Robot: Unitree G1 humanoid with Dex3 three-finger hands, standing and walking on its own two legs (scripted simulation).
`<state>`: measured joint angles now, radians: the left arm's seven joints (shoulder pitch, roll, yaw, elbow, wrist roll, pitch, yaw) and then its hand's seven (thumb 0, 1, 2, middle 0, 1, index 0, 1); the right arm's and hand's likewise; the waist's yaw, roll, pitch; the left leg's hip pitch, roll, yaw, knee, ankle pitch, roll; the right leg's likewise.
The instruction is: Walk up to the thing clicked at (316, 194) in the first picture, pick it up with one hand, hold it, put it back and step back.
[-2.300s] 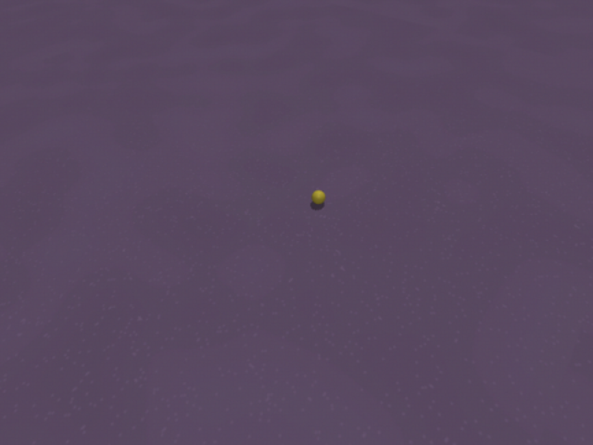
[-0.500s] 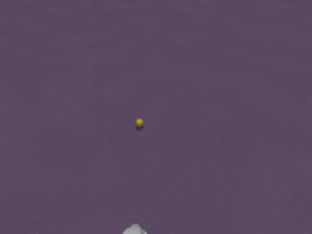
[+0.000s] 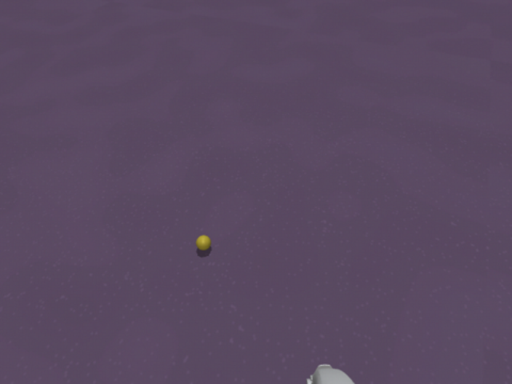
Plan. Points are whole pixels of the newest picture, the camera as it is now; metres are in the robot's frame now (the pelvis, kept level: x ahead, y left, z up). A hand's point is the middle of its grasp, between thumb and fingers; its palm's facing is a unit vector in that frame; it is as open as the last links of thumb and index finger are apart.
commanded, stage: walk up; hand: left
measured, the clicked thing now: (203, 242) +0.83 +0.26 -0.73
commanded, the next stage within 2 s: none
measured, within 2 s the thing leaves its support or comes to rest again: neither
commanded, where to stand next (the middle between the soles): +0.47 +0.06 m, yaw +0 degrees
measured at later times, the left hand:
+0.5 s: hand (91, 380) +0.19 +0.32 -0.15, palm faces +0.01 -0.91 -0.41, open 7.3 cm
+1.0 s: hand (122, 259) +0.42 +0.31 -0.13, palm faces -0.06 -0.90 -0.42, open 7.3 cm
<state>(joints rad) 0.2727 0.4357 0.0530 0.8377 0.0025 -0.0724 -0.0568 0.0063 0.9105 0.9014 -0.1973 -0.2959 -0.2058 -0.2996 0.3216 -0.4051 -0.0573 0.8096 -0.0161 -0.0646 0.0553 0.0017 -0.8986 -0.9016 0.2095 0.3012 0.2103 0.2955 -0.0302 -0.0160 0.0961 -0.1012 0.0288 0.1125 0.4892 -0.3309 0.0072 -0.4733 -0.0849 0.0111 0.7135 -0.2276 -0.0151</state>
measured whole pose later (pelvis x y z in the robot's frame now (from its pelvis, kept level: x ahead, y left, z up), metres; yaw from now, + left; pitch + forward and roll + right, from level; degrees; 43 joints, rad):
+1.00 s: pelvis +0.32 +0.04 -0.01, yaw +1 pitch -4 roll +0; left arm 0.23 0.38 0.04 0.86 0.02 -0.08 -0.02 0.01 0.91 0.90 -0.20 -0.30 -0.21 -0.30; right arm 0.37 -0.41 -0.05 0.83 0.00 -0.02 0.03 0.00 -0.90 -0.90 0.21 0.30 0.21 0.30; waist -0.04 0.06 0.13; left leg -0.19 0.03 0.06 0.76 -0.45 0.03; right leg -0.36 -0.01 -0.06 0.60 -0.17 -0.04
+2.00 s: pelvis +0.40 +0.07 +0.01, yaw +2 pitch -2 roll +0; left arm 0.10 0.35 0.00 1.15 0.00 -0.02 -0.01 0.01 0.91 0.90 -0.20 -0.30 -0.21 -0.30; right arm 0.03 -0.36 0.00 1.12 0.00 -0.01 0.01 0.00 -0.90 -0.90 0.21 0.30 0.21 0.30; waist 0.02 0.02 0.06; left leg -0.17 0.03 0.01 0.37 -0.16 -0.02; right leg -0.14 -0.02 -0.04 0.36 -0.18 0.01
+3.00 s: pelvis +0.42 +0.07 +0.02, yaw +1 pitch -2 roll +0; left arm 0.12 0.34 0.00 1.16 0.01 -0.01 -0.01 0.01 0.91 0.90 -0.20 -0.30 -0.21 -0.30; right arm 0.09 -0.35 0.00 1.15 -0.02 -0.01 0.01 0.00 -0.90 -0.90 0.21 0.30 0.21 0.29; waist 0.00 0.00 0.04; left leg -0.13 0.02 0.02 0.31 -0.15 -0.01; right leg -0.11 -0.03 -0.03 0.31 -0.17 0.02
